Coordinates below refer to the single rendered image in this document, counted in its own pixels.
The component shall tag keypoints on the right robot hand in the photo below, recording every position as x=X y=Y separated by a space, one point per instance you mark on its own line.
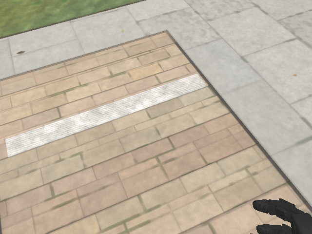
x=301 y=222

